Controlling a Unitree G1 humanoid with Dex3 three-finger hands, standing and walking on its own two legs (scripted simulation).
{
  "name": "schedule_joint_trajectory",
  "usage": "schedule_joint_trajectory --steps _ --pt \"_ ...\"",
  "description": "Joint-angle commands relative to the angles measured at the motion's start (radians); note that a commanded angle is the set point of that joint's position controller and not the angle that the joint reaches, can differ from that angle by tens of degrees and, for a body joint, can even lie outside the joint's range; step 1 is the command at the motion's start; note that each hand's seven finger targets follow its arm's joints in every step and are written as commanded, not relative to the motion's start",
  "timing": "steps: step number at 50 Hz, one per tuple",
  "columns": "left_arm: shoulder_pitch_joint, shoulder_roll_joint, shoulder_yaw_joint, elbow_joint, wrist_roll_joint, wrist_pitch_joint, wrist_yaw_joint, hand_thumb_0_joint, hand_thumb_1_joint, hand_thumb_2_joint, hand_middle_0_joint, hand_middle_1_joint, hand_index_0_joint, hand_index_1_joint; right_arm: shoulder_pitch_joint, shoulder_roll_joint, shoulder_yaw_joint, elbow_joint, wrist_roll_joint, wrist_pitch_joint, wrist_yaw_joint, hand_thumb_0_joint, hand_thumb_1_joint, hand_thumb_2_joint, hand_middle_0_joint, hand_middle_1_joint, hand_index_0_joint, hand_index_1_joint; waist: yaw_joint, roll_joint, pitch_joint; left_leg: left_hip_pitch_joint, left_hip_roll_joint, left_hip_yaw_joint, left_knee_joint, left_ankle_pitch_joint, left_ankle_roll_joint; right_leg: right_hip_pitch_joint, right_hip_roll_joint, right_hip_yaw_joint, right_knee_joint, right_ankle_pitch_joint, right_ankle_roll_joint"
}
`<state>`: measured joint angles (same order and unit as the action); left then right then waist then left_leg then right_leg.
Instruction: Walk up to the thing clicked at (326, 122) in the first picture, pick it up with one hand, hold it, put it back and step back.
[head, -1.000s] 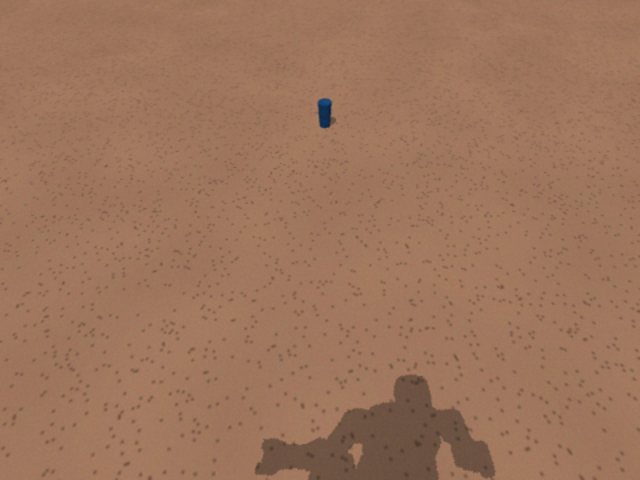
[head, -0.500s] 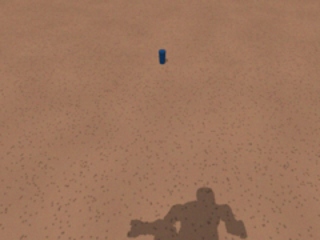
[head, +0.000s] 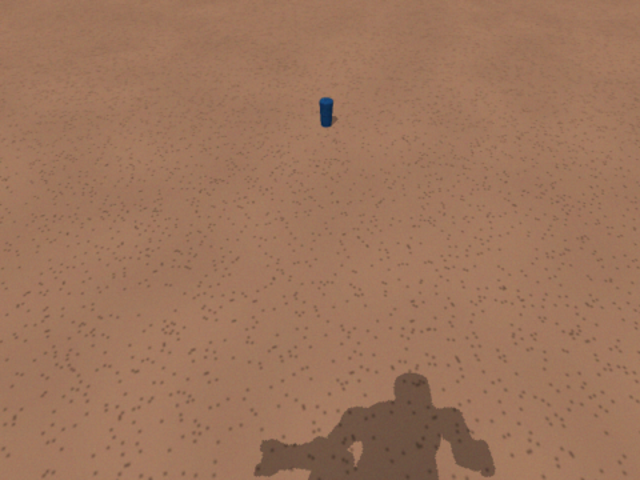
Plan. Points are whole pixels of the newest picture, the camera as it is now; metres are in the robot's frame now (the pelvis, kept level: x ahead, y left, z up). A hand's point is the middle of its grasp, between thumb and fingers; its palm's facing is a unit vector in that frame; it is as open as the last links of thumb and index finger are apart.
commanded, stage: stand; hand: left
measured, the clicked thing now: (326, 113) +2.01 +0.01 -0.71
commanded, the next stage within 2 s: walk up in 0.12 s
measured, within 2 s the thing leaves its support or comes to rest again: neither
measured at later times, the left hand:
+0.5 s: hand (185, 431) +0.21 +0.22 -0.13, palm faces -0.05 -0.89 -0.46, open 7.4 cm
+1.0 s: hand (233, 339) +0.38 +0.18 -0.18, palm faces -0.04 -0.94 -0.35, open 7.4 cm
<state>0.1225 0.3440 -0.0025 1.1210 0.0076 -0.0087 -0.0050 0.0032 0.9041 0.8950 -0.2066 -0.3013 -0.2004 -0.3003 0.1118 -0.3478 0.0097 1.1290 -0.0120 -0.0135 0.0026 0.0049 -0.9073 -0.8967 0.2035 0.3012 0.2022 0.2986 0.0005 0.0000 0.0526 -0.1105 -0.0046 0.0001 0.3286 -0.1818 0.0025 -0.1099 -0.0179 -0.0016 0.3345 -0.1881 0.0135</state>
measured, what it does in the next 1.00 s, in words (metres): walks ahead: right foot, then left foot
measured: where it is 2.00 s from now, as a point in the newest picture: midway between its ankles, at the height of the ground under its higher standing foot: (370, 291)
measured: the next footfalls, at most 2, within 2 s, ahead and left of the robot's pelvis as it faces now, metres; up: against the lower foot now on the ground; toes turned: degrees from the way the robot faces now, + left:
right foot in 0.46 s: +0.19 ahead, -0.23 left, +0.00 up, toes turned -10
left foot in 0.92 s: +0.50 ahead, +0.02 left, +0.00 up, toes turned +3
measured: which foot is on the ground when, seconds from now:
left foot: down 0.00-0.46, up 0.48-0.90, down 0.92-1.00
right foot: down 0.00-0.16, up 0.18-0.44, down 0.46-0.98, up 1.00-1.00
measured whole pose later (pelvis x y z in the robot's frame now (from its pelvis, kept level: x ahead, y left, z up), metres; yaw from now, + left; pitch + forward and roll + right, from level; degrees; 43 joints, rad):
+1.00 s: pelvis +0.36 -0.09 -0.03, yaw -3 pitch +0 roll +1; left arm 0.32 0.43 0.06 0.97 0.00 -0.06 -0.04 0.01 0.90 0.89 -0.21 -0.30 -0.20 -0.30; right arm 0.13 -0.40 -0.09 0.91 -0.05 -0.07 0.09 0.01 -0.91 -0.90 0.20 0.30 0.20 0.30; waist 0.04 -0.06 0.08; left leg -0.44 0.04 0.09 0.62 -0.18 0.02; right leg -0.05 -0.08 -0.05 0.79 -0.50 -0.03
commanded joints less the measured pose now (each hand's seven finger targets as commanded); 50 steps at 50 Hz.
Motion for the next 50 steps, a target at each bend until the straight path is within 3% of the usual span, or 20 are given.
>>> schedule_joint_trajectory --steps 1,5,6,7,9,11,19,22,23,24,25,26,31,36,42,45,46,47,49,50 --pt "-0.037 0.214 0.036 -0.064 0.001 -0.021 0.016 0.0 0.9 0.9 -0.2 -0.3 -0.2 -0.3 -0.034 -0.211 -0.044 -0.058 0.005 -0.021 -0.012 0.0 -0.9 -0.9 0.2 0.3 0.2 0.3 0.002 -0.007 -0.073 0.01 0.13 -0.1 -0.051 0.146 0.021 0.006 -0.111 0.089 -0.047 0.129 -0.039" --pt "-0.027 0.213 0.035 -0.06 0.002 -0.022 0.015 0.0 0.9 0.9 -0.2 -0.3 -0.2 -0.3 -0.036 -0.213 -0.043 -0.06 0.005 -0.02 -0.013 0.0 -0.9 -0.9 0.2 0.3 0.2 0.3 0.004 0.0 -0.074 0.018 0.132 -0.097 -0.047 0.146 0.024 0.01 -0.113 0.089 -0.046 0.138 -0.038" --pt "0.01 0.337 0.115 -0.134 0.026 -0.037 -0.026 0.0 0.9 0.9 -0.2 -0.3 -0.2 -0.3 0.038 -0.334 -0.124 -0.124 -0.019 -0.048 0.014 0.0 -0.9 -0.9 0.2 0.3 0.2 0.3 -0.007 -0.016 -0.216 0.063 0.126 -0.128 0.035 -0.444 0.1 -0.041 -0.066 0.108 0.062 -0.384 -0.074" --pt "-0.039 0.318 0.117 -0.142 0.034 -0.035 -0.041 0.0 0.9 0.9 -0.2 -0.3 -0.2 -0.3 0.049 -0.348 -0.141 -0.108 -0.031 -0.054 0.026 0.0 -0.9 -0.9 0.2 0.3 0.2 0.3 -0.028 0.04 -0.121 0.048 0.159 -0.181 -0.007 -0.61 0.121 -0.227 -0.06 0.097 0.152 -0.496 -0.077" --pt "-0.165 0.268 0.111 -0.202 0.038 -0.031 -0.059 0.0 0.9 0.9 -0.2 -0.3 -0.2 -0.3 0.111 -0.377 -0.165 -0.116 -0.029 -0.06 0.033 0.0 -0.9 -0.9 0.2 0.3 0.2 0.3 -0.091 0.187 0.031 0.11 0.369 -0.424 -0.216 -0.733 0.221 -0.56 -0.017 -0.014 0.459 -0.313 -0.035" --pt "-0.179 0.277 0.111 -0.227 0.032 -0.045 -0.066 0.0 0.9 0.9 -0.2 -0.3 -0.2 -0.3 0.097 -0.378 -0.176 -0.145 -0.027 -0.078 0.03 0.0 -0.9 -0.9 0.2 0.3 0.2 0.3 -0.079 0.089 0.07 0.141 0.459 -0.487 -0.253 -0.577 0.266 -0.634 -0.1 0.109 0.479 -0.278 -0.039" --pt "0.014 0.283 0.13 -0.199 0.021 -0.038 -0.11 0.0 0.9 0.9 -0.2 -0.3 -0.2 -0.3 -0.064 -0.359 -0.17 -0.226 -0.028 -0.079 0.052 0.0 -0.9 -0.9 0.2 0.3 0.2 0.3 0.04 0.203 -0.004 -0.141 0.25 -0.09 -0.181 -0.462 0.149 -0.184 -0.084 -0.035 0.325 -0.085 -0.007" --pt "0.238 0.319 0.155 -0.114 0.021 -0.054 -0.087 0.0 0.9 0.9 -0.2 -0.3 -0.2 -0.3 -0.097 -0.294 -0.15 -0.238 -0.038 -0.064 0.051 0.0 -0.9 -0.9 0.2 0.3 0.2 0.3 0.152 -0.014 -0.069 -0.365 0.139 0.054 0.187 -0.483 0.113 0.193 -0.029 -0.103 0.218 -0.008 -0.018" --pt "0.373 0.383 0.182 -0.075 0.028 -0.066 -0.067 0.0 0.9 0.9 -0.2 -0.3 -0.2 -0.3 -0.062 -0.214 -0.124 -0.24 -0.043 -0.064 0.052 0.0 -0.9 -0.9 0.2 0.3 0.2 0.3 0.213 -0.275 -0.117 -0.527 0.033 0.134 0.555 -0.473 0.085 0.359 -0.046 -0.022 0.145 -0.206 -0.034" --pt "0.429 0.441 0.197 -0.092 0.039 -0.073 -0.05 0.0 0.9 0.9 -0.2 -0.3 -0.2 -0.3 -0.031 -0.155 -0.094 -0.257 -0.026 -0.062 0.057 0.0 -0.9 -0.9 0.2 0.3 0.2 0.3 0.227 -0.419 -0.079 -0.695 -0.052 0.015 0.832 -0.465 0.052 0.302 -0.224 0.342 -0.023 -0.576 -0.068" --pt "0.285 0.473 0.183 -0.163 0.032 -0.08 -0.044 0.0 0.9 0.9 -0.2 -0.3 -0.2 -0.3 0.014 -0.224 -0.11 -0.265 -0.005 -0.055 0.053 0.0 -0.9 -0.9 0.2 0.3 0.2 0.3 0.145 -0.282 -0.043 -0.676 -0.033 -0.065 0.915 -0.353 0.029 0.156 -0.402 0.679 -0.285 -0.856 -0.142" --pt "0.16 0.498 0.175 -0.205 0.016 -0.082 -0.048 0.0 0.9 0.9 -0.2 -0.3 -0.2 -0.3 -0.008 -0.306 -0.13 -0.258 -0.016 -0.058 0.051 0.0 -0.9 -0.9 0.2 0.3 0.2 0.3 0.097 -0.221 0.048 -0.648 0.058 -0.101 0.915 -0.295 0.034 0.023 -0.451 0.764 -0.334 -0.879 -0.222" --pt "0.055 0.362 0.137 -0.223 -0.008 -0.111 -0.039 0.0 0.9 0.9 -0.2 -0.3 -0.2 -0.3 0.117 -0.299 -0.134 -0.184 0.008 -0.058 0.079 0.0 -0.9 -0.9 0.2 0.3 0.2 0.3 -0.008 -0.124 0.068 -0.463 0.109 -0.11 0.709 -0.05 0.024 -0.105 -0.25 0.225 -0.225 -0.398 -0.156" --pt "0.083 0.378 0.142 -0.246 -0.006 -0.13 -0.036 0.0 0.9 0.9 -0.2 -0.3 -0.2 -0.3 -0.001 -0.29 -0.144 -0.255 -0.008 -0.04 0.106 0.0 -0.9 -0.9 0.2 0.3 0.2 0.3 0.007 -0.076 0.121 -0.528 0.119 -0.062 0.536 0.055 -0.024 -0.115 -0.253 0.133 -0.289 -0.375 -0.192" --pt "0.189 0.366 0.14 -0.227 0.001 -0.116 -0.041 0.0 0.9 0.9 -0.2 -0.3 -0.2 -0.3 -0.145 -0.235 -0.131 -0.318 -0.009 -0.053 0.118 0.0 -0.9 -0.9 0.2 0.3 0.2 0.3 0.079 -0.031 0.057 -0.361 0.109 0.047 0.242 0.138 0.007 0.021 -0.2 -0.016 -0.181 -0.013 -0.171" --pt "0.168 0.374 0.133 -0.24 -0.004 -0.1 -0.033 0.0 0.9 0.9 -0.2 -0.3 -0.2 -0.3 -0.036 -0.24 -0.144 -0.287 -0.013 -0.06 0.098 0.0 -0.9 -0.9 0.2 0.3 0.2 0.3 0.024 -0.038 -0.024 -0.201 0.075 0.081 0.177 0.074 0.032 0.073 -0.231 -0.025 0.015 0.265 -0.177" --pt "0.166 0.358 0.126 -0.249 -0.005 -0.094 -0.028 0.0 0.9 0.9 -0.2 -0.3 -0.2 -0.3 0.101 -0.265 -0.158 -0.249 -0.026 -0.064 0.088 0.0 -0.9 -0.9 0.2 0.3 0.2 0.3 -0.044 0.031 -0.111 -0.036 0.04 0.104 0.13 0.038 0.054 0.062 -0.179 -0.082 0.229 0.352 -0.151" --pt "0.221 0.307 0.108 -0.255 -0.009 -0.085 -0.024 0.0 0.9 0.9 -0.2 -0.3 -0.2 -0.3 0.259 -0.32 -0.181 -0.207 -0.043 -0.072 0.074 0.0 -0.9 -0.9 0.2 0.3 0.2 0.3 -0.097 0.121 -0.208 0.233 0.043 0.066 0.151 -0.068 0.111 -0.118 -0.121 -0.116 0.504 0.298 -0.118" --pt "0.262 0.271 0.092 -0.282 -0.032 -0.088 -0.016 0.0 0.9 0.9 -0.2 -0.3 -0.2 -0.3 0.361 -0.448 -0.22 -0.229 -0.027 -0.079 0.052 0.0 -0.9 -0.9 0.2 0.3 0.2 0.3 -0.134 0.332 -0.311 0.58 0.433 -0.696 -0.005 -0.194 0.294 -0.627 0.109 -0.021 0.897 -0.35 -0.061" --pt "0.191 0.341 0.094 -0.271 -0.023 -0.089 -0.005 0.0 0.9 0.9 -0.2 -0.3 -0.2 -0.3 0.322 -0.432 -0.229 -0.242 -0.001 -0.077 0.047 0.0 -0.9 -0.9 0.2 0.3 0.2 0.3 -0.129 0.214 -0.289 0.517 0.474 -0.68 -0.007 -0.158 0.331 -0.65 -0.004 0.096 0.933 -0.316 -0.083"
